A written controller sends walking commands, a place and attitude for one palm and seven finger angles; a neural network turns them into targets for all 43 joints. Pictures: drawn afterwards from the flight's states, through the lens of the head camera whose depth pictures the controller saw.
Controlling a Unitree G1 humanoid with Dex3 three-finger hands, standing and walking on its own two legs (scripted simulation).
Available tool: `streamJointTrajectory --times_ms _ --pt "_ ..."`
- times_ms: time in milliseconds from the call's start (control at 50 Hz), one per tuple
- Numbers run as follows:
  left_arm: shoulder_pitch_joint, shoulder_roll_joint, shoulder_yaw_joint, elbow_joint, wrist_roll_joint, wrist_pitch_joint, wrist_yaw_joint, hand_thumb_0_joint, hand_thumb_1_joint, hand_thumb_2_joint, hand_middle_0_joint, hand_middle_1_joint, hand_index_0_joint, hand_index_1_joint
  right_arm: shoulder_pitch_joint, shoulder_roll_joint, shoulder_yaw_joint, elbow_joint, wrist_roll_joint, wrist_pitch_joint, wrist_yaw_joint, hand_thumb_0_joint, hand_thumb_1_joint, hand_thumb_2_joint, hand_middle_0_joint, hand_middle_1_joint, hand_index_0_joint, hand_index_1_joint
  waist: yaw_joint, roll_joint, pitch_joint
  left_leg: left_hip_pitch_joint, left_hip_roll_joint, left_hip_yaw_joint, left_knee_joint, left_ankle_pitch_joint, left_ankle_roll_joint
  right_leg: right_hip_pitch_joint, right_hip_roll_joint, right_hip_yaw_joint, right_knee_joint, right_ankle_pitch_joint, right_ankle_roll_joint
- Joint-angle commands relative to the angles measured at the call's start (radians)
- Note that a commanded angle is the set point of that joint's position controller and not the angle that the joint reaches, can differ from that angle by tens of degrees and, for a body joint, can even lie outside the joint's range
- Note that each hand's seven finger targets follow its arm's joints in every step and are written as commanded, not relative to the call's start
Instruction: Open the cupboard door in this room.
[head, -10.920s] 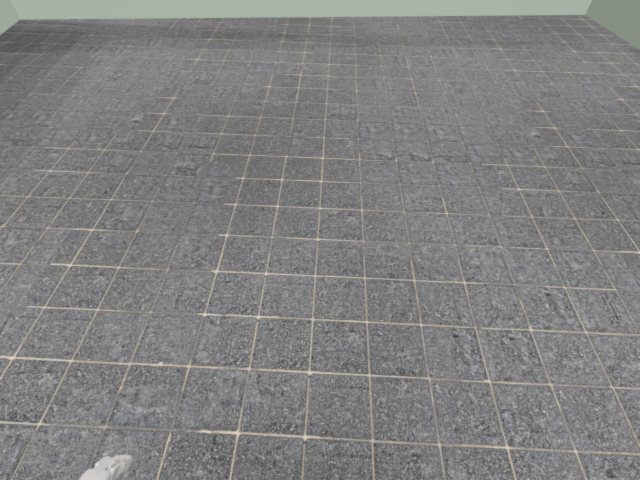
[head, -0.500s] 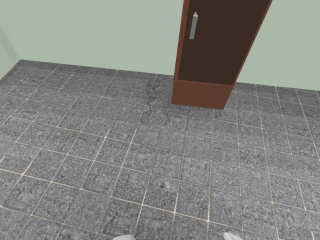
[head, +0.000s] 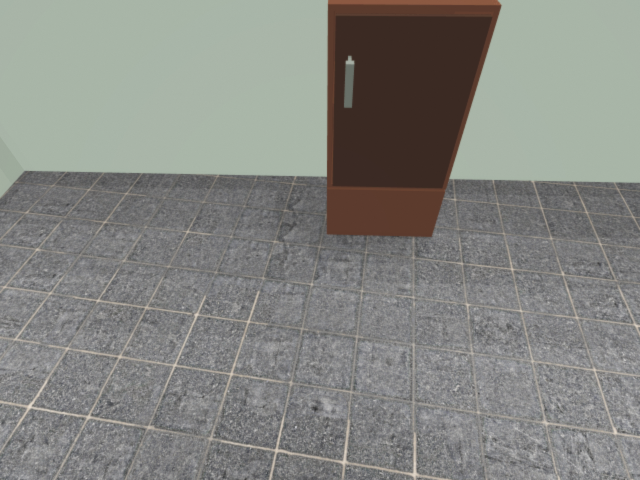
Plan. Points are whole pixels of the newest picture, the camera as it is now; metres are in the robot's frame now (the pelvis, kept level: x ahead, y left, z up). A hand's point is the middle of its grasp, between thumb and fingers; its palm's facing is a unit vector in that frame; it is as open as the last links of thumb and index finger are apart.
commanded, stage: stand and wait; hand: left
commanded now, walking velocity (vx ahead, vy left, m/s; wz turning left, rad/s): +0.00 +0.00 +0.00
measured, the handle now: (348, 81) +1.17 -0.04 -0.06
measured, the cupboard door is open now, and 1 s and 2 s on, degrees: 0 0 0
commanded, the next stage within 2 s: look at it before walking up in 0.46 s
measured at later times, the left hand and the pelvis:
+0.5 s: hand out of the picture +0.00 +0.14 -0.18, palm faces +0.07 -0.98 -0.17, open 7.4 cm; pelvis +0.02 -0.01 +0.00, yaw +1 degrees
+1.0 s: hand out of the picture +0.01 +0.16 -0.18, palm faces +0.05 -0.98 -0.19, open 7.4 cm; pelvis +0.02 -0.01 +0.00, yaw +0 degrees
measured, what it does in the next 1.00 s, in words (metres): stands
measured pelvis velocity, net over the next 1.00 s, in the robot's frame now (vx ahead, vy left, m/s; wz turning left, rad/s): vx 0.02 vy -0.01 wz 0.01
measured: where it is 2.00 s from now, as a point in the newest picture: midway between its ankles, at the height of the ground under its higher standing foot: outside the picture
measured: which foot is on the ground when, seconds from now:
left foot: down 0.00-1.00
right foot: down 0.00-1.00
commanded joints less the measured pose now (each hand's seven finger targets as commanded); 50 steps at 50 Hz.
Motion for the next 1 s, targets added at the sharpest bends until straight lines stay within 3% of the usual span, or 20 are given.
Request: streamJointTrajectory --times_ms 0,160,340,440,660,980 --pt "0.080 0.099 0.015 -0.018 -0.001 -0.021 0.007 0.000 0.900 0.900 -0.200 -0.300 -0.200 -0.300 0.038 -0.063 -0.005 -0.016 -0.001 -0.019 -0.011 0.000 -0.900 -0.900 0.200 0.300 0.200 0.300 0.026 0.004 0.000 0.027 0.069 -0.084 -0.058 0.107 0.020 -0.001 -0.119 0.102 -0.107 0.210 -0.002" --pt "0.094 0.074 0.012 0.000 0.001 -0.016 0.013 0.000 0.900 0.900 -0.200 -0.300 -0.200 -0.300 0.069 -0.045 -0.007 0.006 0.000 -0.008 -0.019 0.000 -0.900 -0.900 0.200 0.300 0.200 0.300 0.021 -0.018 0.060 0.029 0.072 -0.075 -0.051 0.087 0.015 -0.026 -0.110 0.093 -0.120 0.204 -0.003" --pt "0.107 0.067 0.014 0.000 0.005 -0.019 0.016 0.000 0.900 0.900 -0.200 -0.300 -0.200 -0.300 0.059 -0.043 -0.012 -0.003 -0.002 -0.007 -0.022 0.000 -0.900 -0.900 0.200 0.300 0.200 0.300 0.015 -0.035 0.055 0.044 0.072 -0.069 -0.038 0.101 0.014 -0.021 -0.110 0.094 -0.114 0.255 -0.004" --pt "0.112 0.065 0.013 0.000 0.006 -0.018 0.016 0.000 0.900 0.900 -0.200 -0.300 -0.200 -0.300 0.039 -0.045 -0.012 -0.007 -0.002 -0.003 -0.023 0.000 -0.900 -0.900 0.200 0.300 0.200 0.300 0.017 -0.032 0.085 0.047 0.070 -0.071 -0.037 0.085 0.014 -0.046 -0.110 0.097 -0.125 0.229 -0.003" --pt "0.110 0.077 0.016 -0.006 0.006 -0.019 0.014 0.000 0.900 0.900 -0.200 -0.300 -0.200 -0.300 0.028 -0.064 -0.012 -0.019 -0.002 -0.007 -0.023 0.000 -0.900 -0.900 0.200 0.300 0.200 0.300 0.019 -0.011 0.053 0.057 0.070 -0.076 -0.035 0.107 0.016 -0.010 -0.110 0.094 -0.124 0.247 -0.005" --pt "0.091 0.088 0.019 -0.018 0.007 -0.016 0.012 0.000 0.900 0.900 -0.200 -0.300 -0.200 -0.300 0.033 -0.073 -0.015 -0.018 -0.002 -0.012 -0.021 0.000 -0.900 -0.900 0.200 0.300 0.200 0.300 0.019 -0.021 0.076 0.041 0.071 -0.083 -0.055 0.084 0.023 -0.017 -0.106 0.088 -0.128 0.174 -0.002"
